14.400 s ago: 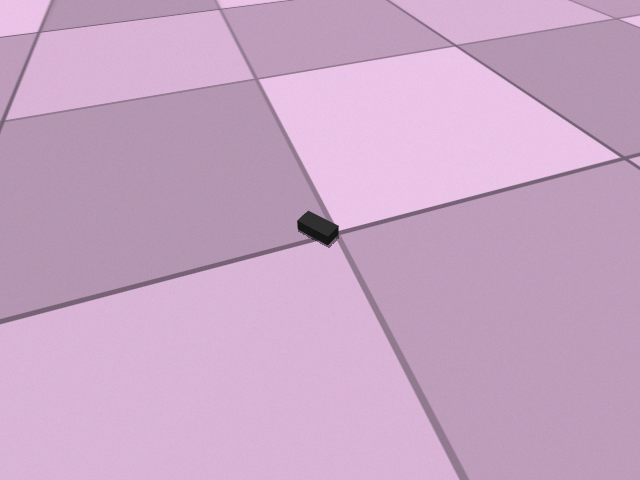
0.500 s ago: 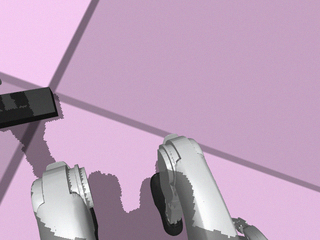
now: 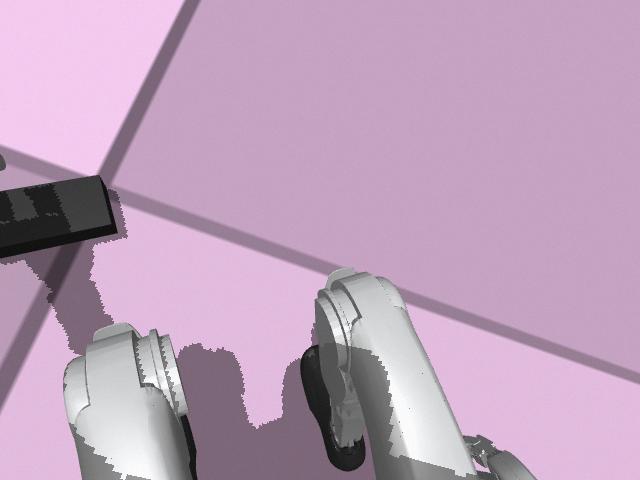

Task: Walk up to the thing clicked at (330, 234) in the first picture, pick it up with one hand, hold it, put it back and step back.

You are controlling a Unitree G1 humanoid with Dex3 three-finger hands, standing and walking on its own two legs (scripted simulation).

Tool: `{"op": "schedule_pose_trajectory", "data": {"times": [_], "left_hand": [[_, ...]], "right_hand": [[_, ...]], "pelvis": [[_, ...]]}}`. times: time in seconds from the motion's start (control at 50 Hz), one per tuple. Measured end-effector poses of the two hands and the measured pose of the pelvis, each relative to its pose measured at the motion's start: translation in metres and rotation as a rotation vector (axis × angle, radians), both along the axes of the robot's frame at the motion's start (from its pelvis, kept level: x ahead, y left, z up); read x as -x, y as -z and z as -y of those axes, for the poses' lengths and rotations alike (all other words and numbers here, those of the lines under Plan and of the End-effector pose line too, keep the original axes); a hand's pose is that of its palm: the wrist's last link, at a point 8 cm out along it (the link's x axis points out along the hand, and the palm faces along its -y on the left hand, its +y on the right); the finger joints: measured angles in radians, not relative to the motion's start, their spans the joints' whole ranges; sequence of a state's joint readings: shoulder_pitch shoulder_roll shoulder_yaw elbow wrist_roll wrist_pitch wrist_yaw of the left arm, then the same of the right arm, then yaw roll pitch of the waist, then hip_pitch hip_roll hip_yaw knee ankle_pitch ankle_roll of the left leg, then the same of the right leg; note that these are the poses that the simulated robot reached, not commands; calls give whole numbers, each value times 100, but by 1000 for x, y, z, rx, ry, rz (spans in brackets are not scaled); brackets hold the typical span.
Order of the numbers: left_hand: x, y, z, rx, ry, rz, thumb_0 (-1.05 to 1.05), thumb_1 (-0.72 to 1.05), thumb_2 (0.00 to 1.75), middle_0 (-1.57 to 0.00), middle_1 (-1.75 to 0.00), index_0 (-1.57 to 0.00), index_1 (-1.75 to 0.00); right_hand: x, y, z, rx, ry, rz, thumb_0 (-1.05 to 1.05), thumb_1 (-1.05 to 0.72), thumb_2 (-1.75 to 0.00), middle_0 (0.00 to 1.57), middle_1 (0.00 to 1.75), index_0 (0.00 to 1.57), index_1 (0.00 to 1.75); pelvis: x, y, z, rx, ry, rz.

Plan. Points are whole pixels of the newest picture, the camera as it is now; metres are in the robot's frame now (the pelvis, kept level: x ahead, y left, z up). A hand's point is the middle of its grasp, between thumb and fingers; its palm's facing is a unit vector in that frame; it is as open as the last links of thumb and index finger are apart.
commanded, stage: rise first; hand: left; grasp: from above
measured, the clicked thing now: (47, 216) +0.50 +0.28 -0.30
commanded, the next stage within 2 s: approach in 0.10 s
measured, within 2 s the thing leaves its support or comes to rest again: neither
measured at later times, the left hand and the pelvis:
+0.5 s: hand (4, 202) +0.48 +0.29 -0.17, palm faces -0.42 -0.03 -0.91, open 14.0 cm; pelvis +0.00 +0.00 +0.00, yaw +0 degrees
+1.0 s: hand out of the picture +0.48 +0.30 -0.18, palm faces -0.47 -0.05 -0.88, open 14.1 cm; pelvis +0.00 +0.00 +0.00, yaw +0 degrees
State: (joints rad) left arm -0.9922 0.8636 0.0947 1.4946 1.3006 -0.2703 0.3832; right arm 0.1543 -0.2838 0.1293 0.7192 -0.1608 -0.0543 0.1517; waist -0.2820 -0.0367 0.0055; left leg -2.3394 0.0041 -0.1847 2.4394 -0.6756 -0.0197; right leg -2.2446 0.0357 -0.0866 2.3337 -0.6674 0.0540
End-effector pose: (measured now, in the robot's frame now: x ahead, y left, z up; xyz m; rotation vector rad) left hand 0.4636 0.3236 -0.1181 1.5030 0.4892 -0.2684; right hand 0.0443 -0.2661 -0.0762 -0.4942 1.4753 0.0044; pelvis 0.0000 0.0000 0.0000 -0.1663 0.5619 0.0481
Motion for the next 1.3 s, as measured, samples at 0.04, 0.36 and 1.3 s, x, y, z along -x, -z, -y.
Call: {"op": "schedule_pose_trajectory", "data": {"times": [0.04,0.36,1.3], "left_hand": [[-1,1,0,3,0,6,0,-49,98,-15,-95,-14,-96],[-2,1,8,-7,25,19,0,-49,98,-14,-94,-14,-96],[-22,23,38,23,49,17,0,-49,106,-9,-106,-11,-105]], "right_hand": [[1,0,0,2,0,-3,0,-91,-90,21,30,20,30],[2,0,-2,-2,10,2,0,-90,-89,21,30,20,30],[7,-12,-2,28,-40,18,0,-90,-89,20,30,20,30]], "pelvis": [[0,0,0,0,0,1],[0,1,-1,0,-1,-4],[2,6,-2,17,7,18]]}}
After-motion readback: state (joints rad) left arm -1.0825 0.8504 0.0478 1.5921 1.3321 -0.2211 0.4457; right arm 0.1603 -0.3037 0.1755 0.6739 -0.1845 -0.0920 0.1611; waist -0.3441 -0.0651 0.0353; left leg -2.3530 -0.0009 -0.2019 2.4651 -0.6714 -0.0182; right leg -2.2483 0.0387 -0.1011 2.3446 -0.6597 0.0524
